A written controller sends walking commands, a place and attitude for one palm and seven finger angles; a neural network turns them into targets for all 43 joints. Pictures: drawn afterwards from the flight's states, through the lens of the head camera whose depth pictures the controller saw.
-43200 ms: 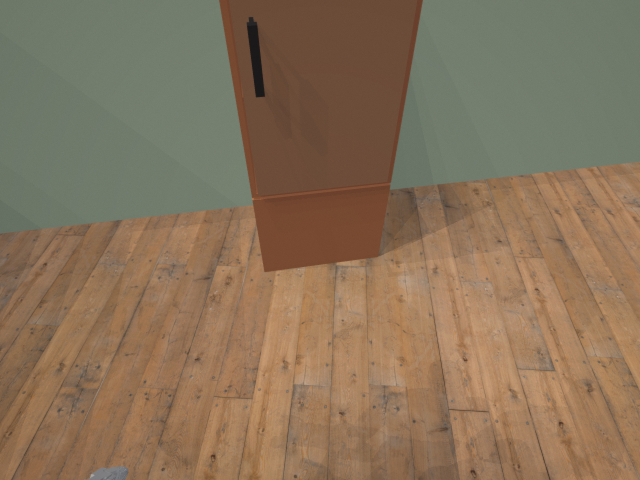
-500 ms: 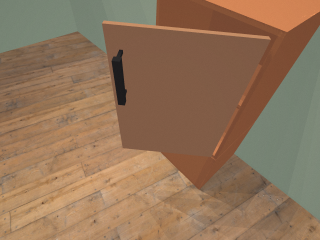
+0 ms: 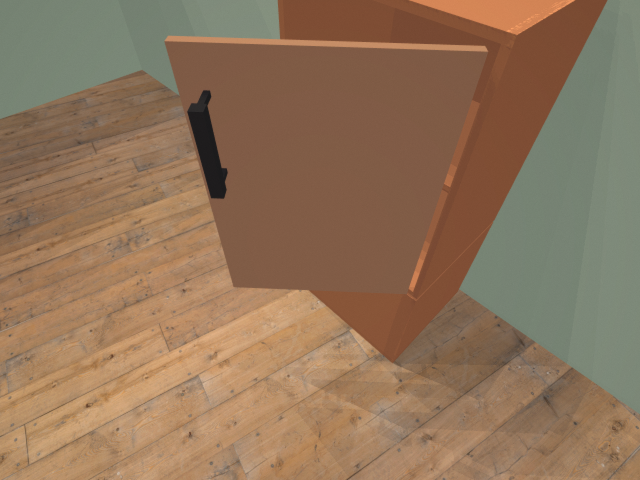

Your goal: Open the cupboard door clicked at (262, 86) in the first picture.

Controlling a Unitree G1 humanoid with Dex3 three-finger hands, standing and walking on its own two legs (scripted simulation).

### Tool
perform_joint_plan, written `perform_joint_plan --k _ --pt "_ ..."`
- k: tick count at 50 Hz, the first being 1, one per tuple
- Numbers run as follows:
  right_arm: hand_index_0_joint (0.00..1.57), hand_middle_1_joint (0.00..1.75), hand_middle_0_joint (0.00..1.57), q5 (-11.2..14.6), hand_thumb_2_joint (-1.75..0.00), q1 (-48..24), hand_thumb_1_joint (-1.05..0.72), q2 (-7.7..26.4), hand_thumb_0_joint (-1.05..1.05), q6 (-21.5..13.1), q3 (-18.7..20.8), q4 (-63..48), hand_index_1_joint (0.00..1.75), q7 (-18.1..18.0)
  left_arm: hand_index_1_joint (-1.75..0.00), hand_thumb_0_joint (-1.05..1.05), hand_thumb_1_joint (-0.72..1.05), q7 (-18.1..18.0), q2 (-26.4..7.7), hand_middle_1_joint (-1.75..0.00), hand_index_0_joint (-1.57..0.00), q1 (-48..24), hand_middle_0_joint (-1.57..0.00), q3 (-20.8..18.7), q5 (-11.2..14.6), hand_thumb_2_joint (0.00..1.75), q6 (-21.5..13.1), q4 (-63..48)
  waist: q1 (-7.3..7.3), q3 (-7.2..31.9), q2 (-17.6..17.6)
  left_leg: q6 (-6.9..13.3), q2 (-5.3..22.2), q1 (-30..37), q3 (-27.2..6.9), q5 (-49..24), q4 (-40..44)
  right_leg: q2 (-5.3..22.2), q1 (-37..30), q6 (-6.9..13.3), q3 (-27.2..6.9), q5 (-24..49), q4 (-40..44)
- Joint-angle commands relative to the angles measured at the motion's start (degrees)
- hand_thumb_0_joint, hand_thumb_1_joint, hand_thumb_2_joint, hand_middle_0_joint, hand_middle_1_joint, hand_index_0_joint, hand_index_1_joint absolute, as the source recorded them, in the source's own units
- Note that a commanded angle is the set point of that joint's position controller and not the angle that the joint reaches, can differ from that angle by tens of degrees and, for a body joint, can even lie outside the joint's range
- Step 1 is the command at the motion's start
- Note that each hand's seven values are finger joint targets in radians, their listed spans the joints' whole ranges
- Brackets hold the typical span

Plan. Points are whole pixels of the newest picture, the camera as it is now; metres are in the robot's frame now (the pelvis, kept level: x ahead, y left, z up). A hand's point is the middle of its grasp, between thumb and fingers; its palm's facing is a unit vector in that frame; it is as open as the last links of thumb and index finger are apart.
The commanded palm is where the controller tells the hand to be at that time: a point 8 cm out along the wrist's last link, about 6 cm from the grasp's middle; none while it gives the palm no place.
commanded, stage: come to a stop and stand still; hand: left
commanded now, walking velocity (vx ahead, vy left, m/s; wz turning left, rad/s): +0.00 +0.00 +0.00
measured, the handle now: (212, 146) +0.56 +0.20 +0.10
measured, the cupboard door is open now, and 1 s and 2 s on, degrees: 43 43 43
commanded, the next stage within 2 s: look again from close up in 0.42 s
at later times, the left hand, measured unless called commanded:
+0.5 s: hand out of the picture -0.02 +0.20 -0.16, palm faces +0.02 -0.97 -0.23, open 7.3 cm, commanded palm none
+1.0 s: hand out of the picture +0.04 +0.20 -0.16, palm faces +0.00 -0.97 -0.23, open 7.3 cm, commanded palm none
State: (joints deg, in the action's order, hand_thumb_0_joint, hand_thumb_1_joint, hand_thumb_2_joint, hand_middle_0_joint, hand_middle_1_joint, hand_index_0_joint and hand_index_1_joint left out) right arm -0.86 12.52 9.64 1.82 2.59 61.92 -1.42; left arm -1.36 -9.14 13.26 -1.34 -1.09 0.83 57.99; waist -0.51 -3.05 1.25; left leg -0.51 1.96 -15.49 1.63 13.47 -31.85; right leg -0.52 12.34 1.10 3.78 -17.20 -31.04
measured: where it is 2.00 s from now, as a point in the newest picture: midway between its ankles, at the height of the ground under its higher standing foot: outside the picture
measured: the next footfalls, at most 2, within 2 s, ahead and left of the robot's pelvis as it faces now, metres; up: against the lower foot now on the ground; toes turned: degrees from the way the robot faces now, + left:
none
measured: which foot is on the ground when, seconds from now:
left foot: down 0.00-1.00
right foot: down 0.00-1.00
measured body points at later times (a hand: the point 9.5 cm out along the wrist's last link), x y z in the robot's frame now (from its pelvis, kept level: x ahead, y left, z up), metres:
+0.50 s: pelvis -0.02 +0.01 +0.00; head -0.01 +0.00 +0.45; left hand -0.02 +0.25 -0.15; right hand -0.01 -0.20 -0.16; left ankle +0.02 +0.12 -0.73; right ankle +0.00 -0.11 -0.73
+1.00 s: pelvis +0.01 +0.00 +0.01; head +0.02 +0.00 +0.46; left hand +0.04 +0.25 -0.14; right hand +0.06 -0.24 -0.14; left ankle +0.02 +0.12 -0.73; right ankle +0.00 -0.11 -0.73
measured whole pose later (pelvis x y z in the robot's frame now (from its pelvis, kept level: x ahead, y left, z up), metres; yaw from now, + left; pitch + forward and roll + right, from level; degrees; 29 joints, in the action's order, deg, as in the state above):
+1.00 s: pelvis +0.01 +0.00 +0.01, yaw +0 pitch -1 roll +0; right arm -0.9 10.8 12.2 -1.4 -0.5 62.9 -0.7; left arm -0.7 -12.3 12.4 0.4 -1.0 -1.2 61.8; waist 0.6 -2.2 -0.5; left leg 0.4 0.2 -12.2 2.5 11.8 -24.8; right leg 1.0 10.2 0.6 3.0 -15.1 -26.1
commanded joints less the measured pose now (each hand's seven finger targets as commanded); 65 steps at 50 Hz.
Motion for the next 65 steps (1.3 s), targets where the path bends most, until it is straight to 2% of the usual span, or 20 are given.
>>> perform_joint_plan --k 1,6,7,8,9,13,18,24,27,36,56,57,58,59,60,61,62,63,64,65 --pt "0.20 0.30 0.20 0.02 -0.90 0.49 -0.90 4.08 0.00 -2.23 -0.60 -0.40 0.30 -0.21 -0.30 0.00 0.90 -0.48 -5.32 -0.30 -0.20 3.02 -0.20 -0.81 0.31 0.90 -0.65 -0.32 1.90 -0.02 2.99 1.93 5.84 0.15 -7.05 -6.77 12.55 5.78 -1.74 -0.48 -5.89 5.51 9.89" --pt "0.20 0.30 0.20 0.10 -0.90 3.06 -0.90 3.11 0.00 -2.30 -0.84 1.08 0.30 -0.30 -0.30 0.00 0.90 -0.45 -4.79 -0.30 -0.20 5.44 -0.20 -0.42 0.36 0.90 -1.12 2.47 1.64 0.69 0.24 1.28 4.06 1.25 -5.18 -1.23 14.03 6.50 -3.30 -0.20 -6.55 4.35 13.36" --pt "0.20 0.30 0.20 0.57 -0.90 -0.32 -0.90 5.90 0.00 -3.35 -0.95 -2.91 0.30 0.09 -0.30 0.00 0.90 -2.92 -6.35 -0.30 -0.20 8.96 -0.20 0.25 -0.40 0.90 -2.55 3.53 2.49 -0.62 1.83 -0.11 3.25 1.14 -2.19 -6.27 1.76 9.19 -0.55 0.42 -8.40 20.57 10.89" --pt "0.20 0.30 0.20 0.14 -0.90 4.14 -0.90 3.03 0.00 -2.69 -1.33 -3.94 0.30 0.59 -0.30 0.00 0.90 -2.29 -9.06 -0.30 -0.20 4.85 -0.20 0.05 0.16 0.90 -2.94 0.48 -1.14 3.56 3.46 0.12 1.60 2.14 -2.41 3.59 2.40 11.24 1.89 2.72 -10.27 -0.49 12.40" --pt "0.20 0.30 0.20 -0.23 -0.90 6.08 -0.90 3.31 0.00 -2.52 -1.39 -4.01 0.30 0.86 -0.30 0.00 0.90 -1.81 -8.99 -0.30 -0.20 3.01 -0.20 -0.03 0.04 0.90 -2.81 -0.72 -1.61 2.22 2.29 0.59 1.37 1.17 -2.62 5.32 2.44 9.73 5.69 3.37 -9.30 -10.78 11.93" --pt "0.20 0.30 0.20 -0.37 -0.90 7.27 -0.90 4.35 0.00 -2.90 -1.37 -6.00 0.30 0.78 -0.30 0.00 0.90 -1.00 -6.36 -0.30 -0.20 4.45 -0.20 0.36 -0.07 0.90 -2.38 -0.78 -0.77 -1.03 0.35 2.51 2.76 -3.60 -6.38 7.39 8.59 5.82 5.90 2.09 -5.63 -9.75 7.96" --pt "0.20 0.30 0.20 -0.31 -0.90 6.02 -0.90 5.69 0.00 -2.96 -1.23 -6.18 0.30 0.67 -0.30 0.00 0.90 -0.68 -5.74 -0.30 -0.20 7.02 -0.20 0.58 -0.11 0.90 -2.04 0.05 0.55 -3.57 -1.26 3.13 2.94 -6.57 -8.01 13.48 12.91 5.01 5.16 1.38 -5.65 -9.79 7.44" --pt "0.20 0.30 0.20 -0.17 -0.90 6.08 -0.90 6.18 0.00 -3.48 -1.34 -4.71 0.30 0.64 -0.30 0.00 0.90 -0.55 -6.53 -0.30 -0.20 7.24 -0.20 0.48 -0.03 0.90 -2.62 0.27 0.38 -1.38 -3.33 3.12 2.69 -2.61 -6.67 7.67 12.27 6.02 4.91 1.51 -7.05 -6.52 8.80" --pt "0.20 0.30 0.20 -0.09 -0.90 5.35 -0.90 6.75 0.00 -3.85 -1.44 -3.92 0.30 0.58 -0.30 0.00 0.90 -0.43 -7.36 -0.30 -0.20 6.70 -0.20 0.41 0.06 0.90 -2.71 0.54 0.53 -1.08 -1.13 3.12 3.01 -2.08 -6.69 6.55 12.90 6.11 3.91 1.48 -6.73 -4.23 8.62" --pt "0.20 0.30 0.20 0.14 -0.90 2.87 -0.90 7.95 0.00 -4.42 -1.58 -2.32 0.30 0.33 -0.30 0.00 0.90 -0.31 -9.20 -0.30 -0.20 4.49 -0.20 0.27 0.10 0.90 -3.07 1.58 0.78 0.89 -2.14 2.81 3.29 1.89 -4.93 -4.41 11.03 7.07 0.92 1.27 -6.94 3.83 9.53" --pt "0.20 0.30 0.20 0.02 -0.90 -2.17 -0.90 10.65 0.00 -4.20 -1.78 -0.99 0.30 0.15 -0.30 0.00 0.90 -0.04 -12.22 -0.30 -0.20 0.46 -0.20 -0.03 0.20 0.90 -2.84 1.63 1.08 2.89 -1.37 2.11 4.02 5.31 -4.41 -10.76 10.90 7.69 -2.57 1.05 -6.64 12.22 10.23" --pt "0.20 0.30 0.20 0.90 -0.90 -3.51 -0.90 8.82 0.00 -3.97 -1.51 -4.27 0.30 0.44 -0.30 0.00 0.90 -2.63 -8.58 -0.30 -0.20 7.32 -0.20 0.58 -0.07 0.90 -3.23 3.22 2.30 2.35 -2.79 0.40 4.17 3.16 -1.26 -8.99 -0.48 11.00 -2.36 -1.28 -10.28 27.80 11.06" --pt "0.20 0.30 0.20 3.15 -0.90 -0.75 -0.90 15.71 0.00 -11.63 0.60 -22.65 0.30 -1.68 -0.32 0.00 0.88 -2.43 -27.44 -0.32 -0.20 -37.09 -0.20 -15.99 10.26 0.89 -15.87 -81.32 -3.79 29.32 7.11 2.02 -2.90 16.83 -1.77 -18.65 6.67 4.27 -6.34 1.14 -3.52 28.44 4.36" --pt "0.20 0.30 0.20 2.22 -0.90 -4.12 -0.90 12.08 0.00 -16.68 -0.38 -22.03 0.30 -3.87 -0.33 0.00 0.85 -3.20 -22.34 -0.33 -0.20 -4.39 -0.20 -13.67 6.13 0.88 -14.11 -66.30 2.95 26.52 14.55 2.43 -0.13 21.38 -1.31 -27.34 6.91 1.78 -3.29 1.86 -1.48 17.76 1.10" --pt "0.20 0.30 0.20 2.77 -0.90 -5.13 -0.90 9.70 0.00 -17.63 -0.42 -21.53 0.30 -3.50 -0.34 0.00 0.83 -3.74 -8.18 -0.34 -0.21 10.42 -0.21 -7.13 9.52 0.87 -7.95 -58.09 1.25 18.09 13.68 0.59 -0.76 14.23 -1.84 -23.89 6.14 1.67 0.73 0.88 1.81 9.96 2.00" --pt "0.20 0.30 0.20 3.24 -0.90 -2.50 -0.90 9.98 0.00 -17.82 0.19 -21.03 0.30 -3.03 -0.36 0.00 0.81 -2.78 -4.29 -0.36 -0.21 6.47 -0.21 -6.34 10.37 0.86 -8.59 -55.38 -1.97 8.71 4.07 0.92 -0.69 8.49 -2.13 -17.90 4.31 1.23 5.55 0.00 2.45 10.93 3.21" --pt "0.20 0.30 0.20 2.48 -0.90 -3.64 -0.90 11.61 0.00 -18.20 1.45 -23.70 0.30 -3.02 -0.37 0.00 0.78 -1.33 -6.18 -0.37 -0.21 3.29 -0.21 -8.76 11.56 0.85 -11.97 -54.80 -2.62 1.52 -2.04 1.18 -1.27 1.95 -2.78 -10.88 1.91 0.73 10.71 -0.62 2.91 8.58 2.80" --pt "0.20 0.30 0.20 1.75 -0.90 -3.61 -0.90 12.12 0.00 -18.27 2.38 -24.11 0.30 -2.81 -0.39 0.00 0.76 0.88 -6.12 -0.39 -0.21 8.62 -0.21 -10.87 12.40 0.84 -15.92 -49.84 -1.76 1.69 -8.97 1.02 -1.35 -2.78 -2.80 -6.82 -0.41 0.40 14.32 -0.84 3.45 5.18 0.95" --pt "0.20 0.30 0.20 1.28 -0.90 -4.33 -0.90 11.64 0.00 -18.59 2.63 -25.72 0.30 -2.34 -0.40 0.00 0.74 4.00 -2.64 -0.40 -0.21 15.66 -0.21 -9.97 13.58 0.83 -20.12 -45.87 0.17 2.69 -12.52 0.82 -1.92 -7.58 -2.69 -4.50 -3.57 0.08 17.22 -0.86 3.52 3.15 -2.51" --pt "0.20 0.30 0.20 1.58 -0.90 -5.56 -0.90 11.24 0.00 -18.93 2.95 -27.11 0.30 -1.46 -0.42 0.00 0.71 7.39 -2.58 -0.42 -0.21 21.76 -0.21 -11.25 14.04 0.82 -23.93 -41.84 2.71 3.03 -9.91 0.30 -2.58 -11.25 -1.75 -3.42 -6.40 0.43 18.43 -0.32 2.70 2.95 -5.67"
